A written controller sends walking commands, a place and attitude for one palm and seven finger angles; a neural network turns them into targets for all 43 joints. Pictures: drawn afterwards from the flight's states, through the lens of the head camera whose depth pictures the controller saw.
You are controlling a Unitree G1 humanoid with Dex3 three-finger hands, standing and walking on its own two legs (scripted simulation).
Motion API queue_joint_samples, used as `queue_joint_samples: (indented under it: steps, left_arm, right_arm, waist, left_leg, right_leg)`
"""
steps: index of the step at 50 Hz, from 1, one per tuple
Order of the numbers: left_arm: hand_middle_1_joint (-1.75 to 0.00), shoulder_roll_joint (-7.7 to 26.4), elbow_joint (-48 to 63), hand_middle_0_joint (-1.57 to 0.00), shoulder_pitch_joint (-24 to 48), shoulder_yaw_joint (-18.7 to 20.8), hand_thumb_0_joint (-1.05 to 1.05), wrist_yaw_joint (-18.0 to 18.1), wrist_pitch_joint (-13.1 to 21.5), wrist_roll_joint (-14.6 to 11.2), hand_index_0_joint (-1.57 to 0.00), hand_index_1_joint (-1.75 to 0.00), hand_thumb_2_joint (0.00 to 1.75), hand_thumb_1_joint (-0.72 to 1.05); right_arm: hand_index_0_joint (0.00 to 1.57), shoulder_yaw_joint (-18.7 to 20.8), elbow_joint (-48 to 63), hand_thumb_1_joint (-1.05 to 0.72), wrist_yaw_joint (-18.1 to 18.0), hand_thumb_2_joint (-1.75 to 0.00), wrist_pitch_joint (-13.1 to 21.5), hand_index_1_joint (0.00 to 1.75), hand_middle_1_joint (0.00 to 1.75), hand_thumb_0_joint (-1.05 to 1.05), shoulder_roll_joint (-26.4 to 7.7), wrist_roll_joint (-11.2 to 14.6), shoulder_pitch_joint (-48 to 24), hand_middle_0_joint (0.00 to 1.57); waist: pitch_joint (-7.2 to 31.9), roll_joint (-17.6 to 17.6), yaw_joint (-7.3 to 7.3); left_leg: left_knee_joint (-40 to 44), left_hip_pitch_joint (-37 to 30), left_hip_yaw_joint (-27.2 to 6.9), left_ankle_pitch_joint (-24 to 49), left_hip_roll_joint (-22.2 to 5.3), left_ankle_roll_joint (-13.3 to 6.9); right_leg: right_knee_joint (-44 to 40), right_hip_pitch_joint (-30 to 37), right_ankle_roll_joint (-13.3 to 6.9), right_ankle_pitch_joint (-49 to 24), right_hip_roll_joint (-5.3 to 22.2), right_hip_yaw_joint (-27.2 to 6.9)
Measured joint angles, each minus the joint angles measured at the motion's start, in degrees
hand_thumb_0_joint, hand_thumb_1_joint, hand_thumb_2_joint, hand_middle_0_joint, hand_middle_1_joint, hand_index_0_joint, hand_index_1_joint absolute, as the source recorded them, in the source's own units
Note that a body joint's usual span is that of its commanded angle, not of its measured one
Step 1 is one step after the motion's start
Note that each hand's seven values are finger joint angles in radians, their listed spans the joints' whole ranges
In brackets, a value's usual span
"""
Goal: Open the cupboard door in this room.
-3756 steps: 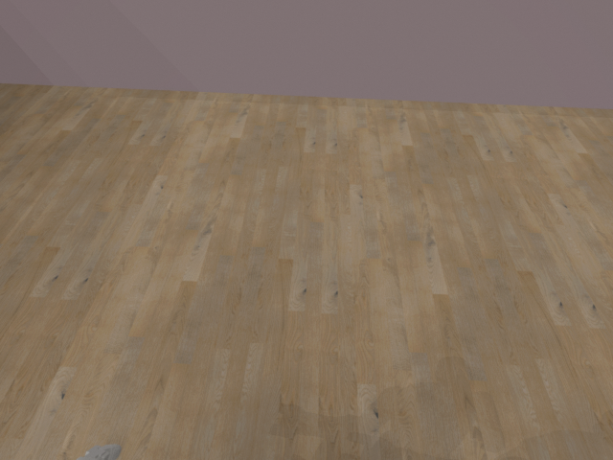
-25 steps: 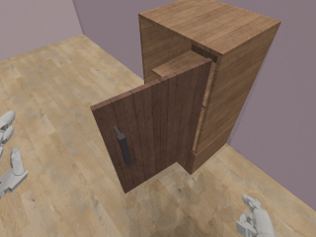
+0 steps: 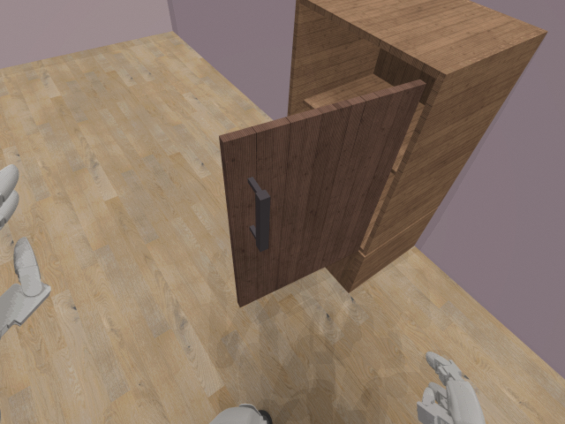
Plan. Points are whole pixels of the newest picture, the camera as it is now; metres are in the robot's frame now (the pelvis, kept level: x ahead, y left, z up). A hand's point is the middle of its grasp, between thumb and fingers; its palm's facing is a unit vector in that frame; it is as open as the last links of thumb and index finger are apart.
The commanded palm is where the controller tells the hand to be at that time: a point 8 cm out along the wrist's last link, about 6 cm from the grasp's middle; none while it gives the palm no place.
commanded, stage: step back with the hand held close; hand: left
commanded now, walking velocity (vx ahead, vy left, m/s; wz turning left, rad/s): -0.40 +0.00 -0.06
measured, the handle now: (257, 215) +0.47 +0.09 -0.03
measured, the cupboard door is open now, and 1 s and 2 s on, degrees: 83 83 83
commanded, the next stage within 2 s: stop stepping back and stand still in 0.34 s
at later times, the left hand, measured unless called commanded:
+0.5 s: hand out of the picture +0.13 +0.25 +0.18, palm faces +0.26 -0.86 -0.45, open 7.5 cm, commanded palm +0.05 +0.30 +0.19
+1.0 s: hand out of the picture +0.01 +0.27 +0.19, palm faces +0.24 -0.81 -0.54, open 7.5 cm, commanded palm -0.03 +0.32 +0.19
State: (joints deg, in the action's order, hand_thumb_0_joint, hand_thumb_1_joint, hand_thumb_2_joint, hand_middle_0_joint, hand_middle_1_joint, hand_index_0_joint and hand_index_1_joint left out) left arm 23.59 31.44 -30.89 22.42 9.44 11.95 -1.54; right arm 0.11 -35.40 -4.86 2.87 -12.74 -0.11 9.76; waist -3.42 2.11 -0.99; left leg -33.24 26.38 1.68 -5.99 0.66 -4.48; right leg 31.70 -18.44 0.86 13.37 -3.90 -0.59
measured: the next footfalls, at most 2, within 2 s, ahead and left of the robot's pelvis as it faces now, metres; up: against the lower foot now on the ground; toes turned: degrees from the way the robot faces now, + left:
right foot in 0.30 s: -0.16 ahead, -0.13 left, +0.00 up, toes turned -5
left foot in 0.66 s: -0.05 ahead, +0.11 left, +0.00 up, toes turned -9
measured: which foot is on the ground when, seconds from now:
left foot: down 0.00-0.50, up 0.52-0.64, down 0.66-0.92, up 0.94-1.00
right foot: down 0.00-0.00, up 0.02-0.28, down 0.30-0.68, up 0.70-0.92, down 0.94-1.00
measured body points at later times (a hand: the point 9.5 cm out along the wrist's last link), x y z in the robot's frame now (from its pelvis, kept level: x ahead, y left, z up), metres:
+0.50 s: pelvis -0.12 +0.02 -0.01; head -0.10 +0.06 +0.44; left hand +0.11 +0.30 +0.21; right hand +0.03 -0.23 -0.07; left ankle +0.12 +0.05 -0.72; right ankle -0.19 -0.09 -0.72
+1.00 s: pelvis -0.22 +0.05 +0.01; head -0.22 +0.06 +0.46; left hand -0.01 +0.32 +0.22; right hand -0.10 -0.19 -0.08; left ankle -0.12 +0.13 -0.69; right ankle -0.26 -0.01 -0.72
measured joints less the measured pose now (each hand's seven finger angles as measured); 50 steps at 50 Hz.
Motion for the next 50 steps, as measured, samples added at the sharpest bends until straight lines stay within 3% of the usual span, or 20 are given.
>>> queue_joint_samples:
  steps: [4, 7, 12, 14, 16, 18, 19, 21, 24, 26, 27, 29, 30, 32, 34, 36, 40, 45, 47, 50]
  left_arm:
    - [-0.30, 2.37, -1.01, -0.21, 2.49, 2.58, 0.02, -0.75, 0.03, 0.39, -0.21, -0.30, 0.90, 0.88]
    - [-0.30, 3.27, -0.38, -0.21, 1.72, 4.07, 0.02, -0.25, 0.08, -0.90, -0.21, -0.30, 0.90, 0.88]
    - [-0.30, 2.19, 0.27, -0.21, 0.05, 2.70, 0.02, -0.19, 0.13, -2.60, -0.21, -0.30, 0.90, 0.89]
    - [-0.30, 2.97, 0.96, -0.21, 0.01, 2.89, 0.02, -0.23, 0.85, -2.70, -0.20, -0.30, 0.90, 0.89]
    - [-0.30, 2.19, 0.68, -0.21, 1.19, 1.86, 0.02, -0.51, 1.92, -2.12, -0.20, -0.30, 0.90, 0.89]
    - [-0.30, 2.11, 0.35, -0.21, 2.99, 0.03, 0.02, -1.30, 1.73, -1.80, -0.21, -0.30, 0.90, 0.89]
    - [-0.30, 2.55, 0.47, -0.21, 3.93, -0.29, 0.02, -1.85, 1.40, -1.80, -0.21, -0.30, 0.90, 0.88]
    - [-0.30, 4.05, -0.23, -0.21, 6.03, 0.40, 0.02, -2.85, 1.08, -2.43, -0.21, -0.30, 0.90, 0.88]
    - [-0.30, 6.62, -1.02, -0.21, 5.61, 3.53, 0.02, -3.41, 0.55, -3.99, -0.21, -0.30, 0.90, 0.88]
    - [-0.30, 8.01, 0.48, -0.21, 2.20, 5.36, 0.02, -3.12, 0.30, -4.35, -0.21, -0.30, 0.90, 0.88]
    - [-0.30, 8.05, 2.05, -0.21, -0.41, 5.69, 0.02, -2.96, 0.11, -4.09, -0.21, -0.30, 0.90, 0.88]
    - [-0.30, 6.69, 4.57, -0.21, -5.16, 5.56, 0.02, -2.85, -0.13, -2.82, -0.21, -0.30, 0.90, 0.88]
    - [-0.30, 5.62, 5.17, -0.22, -6.16, 5.12, 0.02, -2.73, -0.33, -2.27, -0.21, -0.30, 0.90, 0.88]
    - [-0.30, 3.38, 4.46, -0.22, -5.20, 4.39, 0.02, -1.95, -0.06, -1.11, -0.21, -0.30, 0.90, 0.88]
    - [-0.31, 1.28, 1.33, -0.22, 0.22, 3.49, 0.02, -0.82, 0.16, -0.25, -0.21, -0.30, 0.90, 0.88]
    - [-0.30, -0.01, -3.17, -0.21, 6.14, 3.27, 0.02, 0.04, -0.31, 0.09, -0.21, -0.30, 0.90, 0.88]
    - [-0.30, -0.44, -3.31, -0.21, 4.73, 2.89, 0.02, 0.06, -2.61, -0.19, -0.20, -0.30, 0.90, 0.89]
    - [-0.30, 2.86, 2.87, -0.21, -6.92, 0.61, 0.02, -1.02, -2.55, -0.51, -0.20, -0.30, 0.90, 0.89]
    - [-0.30, 5.46, 3.75, -0.21, -8.40, 1.74, 0.02, -1.26, -2.59, -0.54, -0.21, -0.30, 0.90, 0.89]
    - [-0.30, 5.38, 1.32, -0.21, -4.61, 2.06, 0.02, -1.84, -2.35, -0.68, -0.21, -0.30, 0.90, 0.88]
  right_arm:
    - [0.21, 0.57, -0.28, -0.90, 0.19, -0.90, 1.05, 0.30, 0.30, 0.01, 1.25, -0.95, -0.76, 0.20]
    - [0.21, 0.36, -0.45, -0.90, 1.35, -0.90, 1.85, 0.30, 0.30, 0.01, 2.24, -0.88, -0.55, 0.20]
    - [0.21, -0.31, -0.66, -0.90, 2.60, -0.90, 2.43, 0.30, 0.30, 0.01, 3.06, -1.29, -1.47, 0.20]
    - [0.21, -0.96, -0.11, -0.90, 2.93, -0.90, 2.22, 0.30, 0.30, 0.01, 3.42, -1.45, -2.96, 0.20]
    - [0.21, -1.38, -1.17, -0.90, 2.84, -0.90, 2.30, 0.30, 0.30, 0.01, 2.64, -1.84, -4.95, 0.20]
    - [0.21, -1.41, -2.32, -0.90, 2.15, -0.90, 2.36, 0.30, 0.30, 0.01, 2.35, -1.08, -4.29, 0.20]
    - [0.21, -1.38, -2.26, -0.90, 1.78, -0.90, 2.33, 0.30, 0.30, 0.01, 2.24, -0.73, -3.55, 0.21]
    - [0.21, -0.97, -2.14, -0.90, 1.44, -0.90, 2.06, 0.30, 0.30, 0.01, 2.63, -0.75, -3.04, 0.20]
    - [0.21, -0.37, -1.33, -0.90, 1.97, -0.90, 1.26, 0.30, 0.30, 0.01, 3.28, -1.96, -2.79, 0.20]
    - [0.21, -0.11, -0.02, -0.90, 2.58, -0.90, 1.23, 0.30, 0.30, 0.01, 2.92, -1.13, -1.40, 0.20]
    - [0.21, 0.03, -0.01, -0.90, 2.78, -0.90, 1.04, 0.30, 0.30, 0.01, 2.50, -0.94, -0.19, 0.20]
    - [0.21, 0.43, -1.35, -0.90, 2.57, -0.90, 0.13, 0.30, 0.30, 0.01, 1.88, -0.86, 2.94, 0.20]
    - [0.21, 0.47, -2.19, -0.90, 2.10, -0.90, -0.18, 0.30, 0.30, 0.01, 1.69, -0.88, 4.61, 0.20]
    - [0.21, 0.07, -3.41, -0.90, 0.71, -0.90, 0.54, 0.30, 0.30, 0.01, 0.89, -0.87, 7.20, 0.20]
    - [0.21, 0.31, -4.27, -0.90, -0.52, -0.90, 2.61, 0.30, 0.30, 0.01, -0.09, -0.73, 7.80, 0.20]
    - [0.20, 0.11, -5.59, -0.91, -0.86, -0.90, 4.08, 0.30, 0.30, 0.01, 0.91, -0.58, 6.31, 0.20]
    - [0.20, -1.32, -4.59, -0.91, 1.27, -0.90, 5.76, 0.30, 0.30, 0.01, 4.12, -1.01, 5.23, 0.20]
    - [0.21, -2.66, -1.31, -0.90, 2.23, -0.90, 4.98, 0.30, 0.30, 0.01, 6.30, -1.80, 6.46, 0.20]
    - [0.21, -2.66, -0.05, -0.90, 1.87, -0.90, 3.99, 0.30, 0.30, 0.01, 6.16, -1.81, 5.98, 0.21]
    - [0.21, -1.78, -2.45, -0.90, 1.59, -0.90, 2.32, 0.30, 0.30, 0.01, 3.92, -1.62, 3.44, 0.21]
  waist:
    - [-0.02, 0.43, 0.82]
    - [2.32, 0.23, 0.38]
    - [6.18, -0.49, -1.23]
    - [6.16, -2.99, -2.54]
    - [4.41, -1.87, -3.11]
    - [3.25, -0.80, -1.80]
    - [2.94, -0.63, -1.03]
    - [2.14, -1.47, 0.87]
    - [1.44, -1.81, 3.27]
    - [1.33, -2.24, 4.21]
    - [1.85, -2.70, 3.93]
    - [4.59, -3.84, 2.03]
    - [5.97, -4.40, 1.00]
    - [7.55, -4.78, -0.78]
    - [6.51, -3.77, -0.54]
    - [3.31, -5.12, -0.13]
    - [2.10, -5.38, 2.91]
    - [5.21, -3.73, 3.63]
    - [6.17, -4.62, 2.69]
    - [5.64, -2.93, 0.16]
  left_leg:
    - [3.62, -0.27, -0.64, 2.64, -0.72, -1.74]
    - [8.25, 0.05, 0.09, 5.88, -1.82, -1.26]
    - [15.63, 1.58, 2.54, 11.15, -2.56, 0.75]
    - [13.71, 4.25, 4.99, 10.69, -1.90, 2.87]
    - [7.59, 6.65, 4.25, 7.30, -2.66, 4.09]
    - [6.15, 5.40, 2.11, 7.15, -2.32, 4.16]
    - [6.52, 4.70, 1.56, 9.86, -2.16, 2.71]
    - [8.29, 4.01, 1.30, 12.02, -1.36, -0.90]
    - [14.27, 3.43, 0.65, 14.03, -1.62, 2.11]
    - [8.35, 6.57, 0.79, 4.13, -1.18, 4.83]
    - [-1.48, 8.80, -0.19, -2.30, -0.28, 6.20]
    - [-19.63, 10.40, -1.37, -9.41, 0.77, 6.75]
    - [-22.07, 8.48, -1.17, -11.84, 0.43, 6.52]
    - [-13.68, 0.64, -1.21, -13.89, -0.94, 5.71]
    - [-5.59, -2.92, -3.05, -12.91, -0.83, 3.34]
    - [-3.93, -3.57, -2.31, -8.46, 0.88, 1.33]
    - [5.86, -7.13, -2.14, -1.83, 1.10, 2.14]
    - [12.93, -8.26, -1.69, -1.88, -0.20, 3.53]
    - [7.41, -3.93, -0.04, -7.21, 0.86, 4.74]
    - [-14.52, 4.28, -0.79, -11.17, -0.30, 5.63]
  right_leg:
    - [18.48, -3.16, -0.90, 9.42, -2.95, -1.16]
    - [21.69, -0.30, -1.84, 13.70, -2.97, 0.55]
    - [3.81, 10.36, -4.09, 17.04, -1.04, 2.69]
    - [-6.34, 13.60, -6.27, 13.45, 1.45, 0.10]
    - [-7.01, 13.45, -2.50, 9.54, 1.50, -1.63]
    - [-4.48, 14.34, 0.59, 10.43, 0.79, -1.49]
    - [-2.70, 14.33, 1.12, 11.43, 0.52, -1.25]
    - [3.00, 11.83, -0.51, 16.35, 0.04, -1.16]
    - [7.80, 7.36, -4.33, 21.29, -2.42, 1.18]
    - [3.52, 7.05, -5.11, 15.58, -2.02, 2.90]
    - [3.51, 6.41, -4.90, 11.13, -1.04, 3.28]
    - [3.67, 5.41, -3.86, 8.98, 0.45, 2.60]
    - [2.80, 5.46, -2.84, 8.85, 1.36, 2.72]
    - [1.78, 4.99, -1.35, 7.43, 2.97, 3.91]
    - [3.98, 3.18, -0.23, 8.22, 3.44, 4.96]
    - [8.03, 1.78, -0.33, 10.85, 3.40, 2.06]
    - [14.33, -0.05, -1.23, 12.19, 0.73, 0.26]
    - [1.37, 7.43, -3.24, 15.94, -1.37, 5.85]
    - [-7.15, 11.27, -5.91, 15.52, -0.37, 5.02]
    - [-5.92, 8.62, -7.22, 2.92, -0.18, 5.25]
